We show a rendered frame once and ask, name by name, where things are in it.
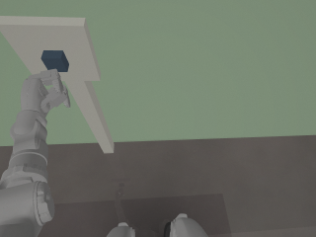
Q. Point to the left robot upper arm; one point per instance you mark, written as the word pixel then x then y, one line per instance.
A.
pixel 25 209

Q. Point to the robot right shin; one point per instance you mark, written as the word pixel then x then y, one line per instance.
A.
pixel 181 215

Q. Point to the left robot forearm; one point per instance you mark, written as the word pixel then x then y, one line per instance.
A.
pixel 30 152

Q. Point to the panel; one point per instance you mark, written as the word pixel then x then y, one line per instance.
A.
pixel 30 36

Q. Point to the button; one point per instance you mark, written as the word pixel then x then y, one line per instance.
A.
pixel 55 59

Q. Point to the robot left thigh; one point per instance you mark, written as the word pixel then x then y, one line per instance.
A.
pixel 122 231

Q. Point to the robot left hand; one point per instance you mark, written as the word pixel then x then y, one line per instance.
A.
pixel 34 96

